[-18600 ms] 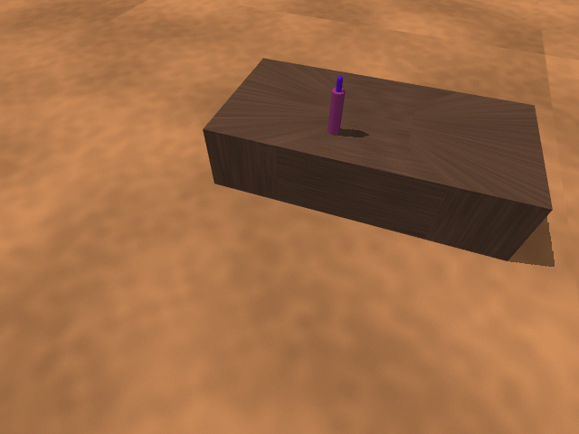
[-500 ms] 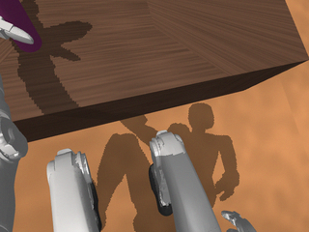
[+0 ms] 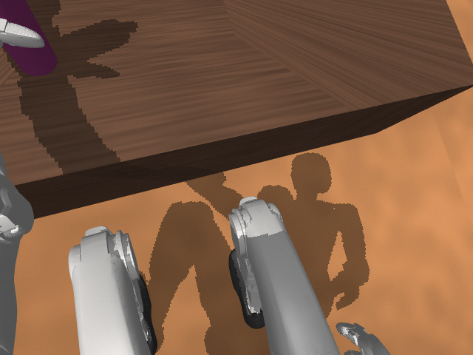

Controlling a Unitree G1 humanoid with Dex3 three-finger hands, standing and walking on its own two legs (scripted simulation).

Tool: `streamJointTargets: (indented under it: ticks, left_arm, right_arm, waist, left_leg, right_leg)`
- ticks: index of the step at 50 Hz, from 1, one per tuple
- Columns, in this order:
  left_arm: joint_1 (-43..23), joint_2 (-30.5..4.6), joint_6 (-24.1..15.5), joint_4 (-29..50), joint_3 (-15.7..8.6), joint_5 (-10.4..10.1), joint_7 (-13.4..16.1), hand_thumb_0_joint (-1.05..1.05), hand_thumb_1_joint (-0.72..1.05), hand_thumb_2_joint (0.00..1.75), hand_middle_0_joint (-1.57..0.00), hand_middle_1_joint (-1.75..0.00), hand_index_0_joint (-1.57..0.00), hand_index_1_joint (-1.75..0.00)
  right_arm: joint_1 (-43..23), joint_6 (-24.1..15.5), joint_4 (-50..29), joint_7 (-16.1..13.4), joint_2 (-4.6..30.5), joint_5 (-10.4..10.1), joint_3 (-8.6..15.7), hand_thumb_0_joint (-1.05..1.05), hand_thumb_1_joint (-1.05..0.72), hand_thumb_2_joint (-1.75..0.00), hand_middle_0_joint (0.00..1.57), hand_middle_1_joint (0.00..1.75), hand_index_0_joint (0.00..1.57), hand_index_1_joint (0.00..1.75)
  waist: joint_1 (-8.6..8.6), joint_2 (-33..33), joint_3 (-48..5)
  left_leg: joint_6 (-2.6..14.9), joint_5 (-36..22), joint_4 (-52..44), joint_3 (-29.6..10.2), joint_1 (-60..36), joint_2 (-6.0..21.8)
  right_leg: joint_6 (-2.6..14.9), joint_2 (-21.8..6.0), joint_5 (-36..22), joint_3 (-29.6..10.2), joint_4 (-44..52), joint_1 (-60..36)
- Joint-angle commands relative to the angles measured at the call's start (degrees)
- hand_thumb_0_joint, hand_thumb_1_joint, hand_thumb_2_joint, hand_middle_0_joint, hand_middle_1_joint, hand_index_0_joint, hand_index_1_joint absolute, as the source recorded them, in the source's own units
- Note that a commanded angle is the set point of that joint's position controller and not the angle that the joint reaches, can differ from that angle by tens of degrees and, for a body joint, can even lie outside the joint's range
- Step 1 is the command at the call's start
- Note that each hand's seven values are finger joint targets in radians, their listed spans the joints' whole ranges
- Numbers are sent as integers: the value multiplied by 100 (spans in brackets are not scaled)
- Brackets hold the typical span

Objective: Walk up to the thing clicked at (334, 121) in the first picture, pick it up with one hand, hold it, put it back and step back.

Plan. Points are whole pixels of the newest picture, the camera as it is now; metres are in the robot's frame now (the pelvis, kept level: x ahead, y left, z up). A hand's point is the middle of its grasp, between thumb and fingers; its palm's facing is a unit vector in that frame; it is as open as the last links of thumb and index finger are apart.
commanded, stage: close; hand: left
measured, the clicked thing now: out of the picture +0.58 +0.21 +0.06
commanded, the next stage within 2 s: settle in 0.30 s
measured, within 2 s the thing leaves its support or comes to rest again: leaves its support in 0.78 s
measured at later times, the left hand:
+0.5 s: hand out of the picture +0.60 +0.23 +0.04, palm faces +0.16 -0.99 -0.03, open 9.2 cm
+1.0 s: hand out of the picture +0.60 +0.22 +0.08, palm faces +0.14 -0.99 -0.07, open 9.3 cm
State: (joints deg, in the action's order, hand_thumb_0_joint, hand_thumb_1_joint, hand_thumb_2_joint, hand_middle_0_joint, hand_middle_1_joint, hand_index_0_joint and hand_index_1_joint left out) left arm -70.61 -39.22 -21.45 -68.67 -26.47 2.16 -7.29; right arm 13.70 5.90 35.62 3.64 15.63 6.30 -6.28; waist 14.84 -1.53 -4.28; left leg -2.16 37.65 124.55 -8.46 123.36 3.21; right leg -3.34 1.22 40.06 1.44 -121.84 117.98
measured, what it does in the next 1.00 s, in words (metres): stands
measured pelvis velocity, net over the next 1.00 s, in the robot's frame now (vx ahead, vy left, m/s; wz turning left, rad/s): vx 0.01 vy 0.00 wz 0.02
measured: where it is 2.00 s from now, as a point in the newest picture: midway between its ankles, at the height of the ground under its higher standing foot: (198, 315)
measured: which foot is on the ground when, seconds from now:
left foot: down 0.00-1.00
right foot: down 0.00-1.00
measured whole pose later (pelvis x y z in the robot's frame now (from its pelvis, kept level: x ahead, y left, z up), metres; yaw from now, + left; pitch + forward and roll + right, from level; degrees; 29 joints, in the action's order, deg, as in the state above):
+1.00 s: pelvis +0.01 +0.00 +0.05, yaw +1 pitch +38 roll -6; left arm -64.0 -35.1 -15.7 -61.0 -23.4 0.7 -6.0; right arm 15.2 5.9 35.6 1.6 14.8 3.3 -4.1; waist 13.7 -2.5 -7.1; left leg -2.0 38.1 116.1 -6.8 116.1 3.7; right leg -2.9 0.6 40.3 1.0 -113.8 111.2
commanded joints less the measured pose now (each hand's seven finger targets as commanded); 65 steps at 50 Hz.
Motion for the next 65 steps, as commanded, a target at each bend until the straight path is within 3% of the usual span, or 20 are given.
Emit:
streamJointTargets:
  ticks: [1, 7, 9, 10, 15, 18, 19, 28, 38, 40, 43, 46, 47, 51, 53, 56, 57, 61, 63, 65]
  left_arm:
    - [-2382, -1308, -315, 1151, -82, -6, 81, 0, -36, 35, -68, -54, -69, -53]
    - [-2667, -1046, -352, 1351, 178, 31, 97, 0, -22, 46, -81, -67, -83, -65]
    - [-2326, -1214, -317, 931, -14, 36, 124, 0, -20, 49, -84, -70, -85, -68]
    - [-2664, -1175, -355, 1265, 137, 39, 117, 0, -19, 50, -87, -72, -89, -70]
    - [-2380, -1306, -299, 870, -54, 48, 146, 0, -8, 62, -98, -85, -100, -83]
    - [-2537, -1140, -347, 1120, 144, 95, 107, 0, -3, 69, -106, -93, -108, -91]
    - [-2475, -1327, -339, 979, 2, 104, 125, 0, -1, 71, -109, -95, -111, -93]
    - [-2631, -1344, -207, 1420, -19, 68, 199, 0, 12, 113, -129, -132, -130, -133]
    - [-3207, -1650, -59, 2818, -76, -170, 199, 0, 10, 129, -143, -151, -144, -152]
    - [-3180, -1304, 4, 2822, 74, -243, 212, 0, 10, 134, -145, -155, -146, -156]
    - [-2392, -982, 80, 2093, 218, -271, 193, 0, 12, 135, -143, -154, -144, -156]
    - [-2620, -1276, -34, 2701, 86, -330, 181, 0, 14, 133, -144, -154, -146, -154]
    - [-2658, -1132, -40, 2690, 201, -322, 145, 0, 15, 134, -146, -155, -147, -156]
    - [-2217, -744, -40, 1902, 281, -423, 124, 0, 18, 137, -146, -156, -147, -157]
    - [-2427, -1184, -133, 2246, 68, -390, 166, 0, 18, 137, -146, -156, -148, -157]
    - [-2590, -893, -143, 2123, 252, -364, 113, 0, 21, 136, -146, -156, -148, -156]
    - [-2687, -1025, -147, 2112, 139, -370, 129, 0, 21, 136, -145, -155, -147, -155]
    - [-2486, -836, -129, 1997, 284, -341, 114, 0, 20, 134, -145, -154, -147, -154]
    - [-2749, -1070, -161, 2354, 153, -315, 128, 0, 22, 134, -144, -153, -146, -153]
    - [-2620, -904, -136, 2264, 203, -367, 127, 0, 21, 135, -145, -154, -147, -154]
  right_arm:
    - [1334, 50, -65, -95, 1321, -19, 425, 0, -91, -89, 20, 30, 20, 30]
    - [1331, 69, -70, -98, 1306, -1, 425, 0, -91, -89, 20, 30, 20, 30]
    - [1313, 77, -26, -107, 1348, -12, 411, 0, -91, -89, 20, 30, 20, 30]
    - [1275, 59, -73, -103, 1318, 1, 397, 0, -91, -89, 20, 30, 20, 30]
    - [1291, 80, -61, -103, 1343, 5, 371, 0, -91, -89, 20, 30, 20, 30]
    - [1249, 96, -106, -92, 1326, 29, 345, 0, -91, -89, 20, 30, 20, 30]
    - [1302, 104, -75, -94, 1391, 15, 369, 0, -91, -89, 20, 30, 20, 30]
    - [1392, 151, -92, -123, 1340, -13, 405, 0, -90, -90, 20, 30, 20, 30]
    - [1519, 136, -75, -238, 1268, -171, 568, 0, -90, -90, 20, 30, 20, 30]
    - [1512, 107, -63, -262, 1203, -214, 575, 0, -90, -90, 20, 30, 20, 30]
    - [1495, 72, 47, -293, 1162, -248, 569, 0, -90, -90, 20, 30, 20, 30]
    - [1396, 12, -148, -311, 1162, -297, 625, 0, -90, -90, 20, 30, 20, 30]
    - [1429, 1, -121, -311, 1137, -300, 636, 0, -90, -90, 20, 30, 20, 30]
    - [1361, -74, -74, -319, 1110, -325, 608, 0, -90, -90, 20, 30, 20, 30]
    - [1352, -85, -116, -315, 1135, -314, 621, 0, -89, -90, 20, 30, 20, 30]
    - [1412, -95, -48, -290, 1098, -296, 639, 0, -89, -90, 20, 30, 20, 30]
    - [1400, -109, 1, -297, 1109, -286, 654, 0, -89, -90, 20, 30, 20, 30]
    - [1341, -109, -58, -271, 1150, -294, 691, 0, -89, -90, 20, 30, 20, 30]
    - [1445, -93, -67, -279, 1154, -297, 724, 0, -89, -90, 20, 30, 20, 30]
    - [1383, -105, -76, -278, 1130, -322, 715, 0, -89, -90, 20, 30, 20, 30]
  waist:
    - [110, -1420, -4132]
    - [271, -1568, -3973]
    - [236, -1460, -3701]
    - [292, -1519, -3795]
    - [243, -1384, -3825]
    - [296, -1596, -3805]
    - [269, -1595, -3753]
    - [182, -1630, -4352]
    - [8, -1962, -5141]
    - [62, -1895, -5096]
    - [82, -1560, -4564]
    - [-83, -1676, -4980]
    - [-20, -1679, -5033]
    - [41, -1368, -4281]
    - [-90, -1510, -4663]
    - [10, -1498, -4596]
    - [-42, -1432, -4573]
    - [-122, -1616, -4642]
    - [-109, -1658, -4882]
    - [-102, -1560, -4778]
  left_leg:
    - [335, -1026, -1277, 410, -3046, -24]
    - [319, -968, -1279, 380, -3061, -15]
    - [316, -784, -1316, 344, -2943, -15]
    - [321, -700, -1299, 374, -2861, -21]
    - [337, -801, -1223, 375, -2809, -29]
    - [304, -825, -1266, 332, -2916, -20]
    - [300, -732, -1305, 306, -2961, -19]
    - [310, -1115, -1257, 376, -3250, -32]
    - [326, -1263, -1603, 439, -3866, -31]
    - [326, -1268, -1758, 412, -3992, -28]
    - [367, -1377, -1853, 394, -3883, -20]
    - [369, -1567, -1950, 433, -4141, -37]
    - [370, -1644, -1993, 421, -4267, -27]
    - [386, -1550, -2145, 385, -4043, -29]
    - [384, -1723, -2147, 410, -4251, -35]
    - [392, -1786, -2233, 407, -4441, -29]
    - [396, -1726, -2267, 403, -4400, -24]
    - [348, -1748, -2485, 356, -4803, -30]
    - [351, -1925, -2518, 362, -4970, -32]
    - [342, -1842, -2632, 307, -4963, -33]
  right_leg:
    - [483, 78, -1424, 423, 1411, -2044]
    - [497, 76, -1408, 461, 1390, -1851]
    - [497, 59, -1225, 476, 1377, -1712]
    - [496, 77, -1205, 463, 1406, -1790]
    - [478, 70, -1271, 464, 1351, -1855]
    - [503, 62, -1272, 510, 1273, -1692]
    - [507, 50, -1167, 502, 1292, -1585]
    - [489, 54, -1507, 464, 1323, -1982]
    - [498, 45, -1642, 293, 1729, -2556]
    - [505, 35, -1646, 276, 1851, -2580]
    - [496, 35, -1714, 281, 1995, -2576]
    - [514, 15, -1874, 218, 2094, -2817]
    - [510, 16, -1954, 224, 2137, -2913]
    - [506, 22, -1861, 254, 2278, -2698]
    - [508, 1, -1989, 207, 2292, -2900]
    - [506, 22, -2040, 200, 2414, -2910]
    - [502, 30, -1997, 192, 2427, -2881]
    - [551, 4, -1890, 220, 2498, -2805]
    - [540, 2, -2028, 216, 2553, -2985]
    - [544, 3, -1952, 246, 2590, -2978]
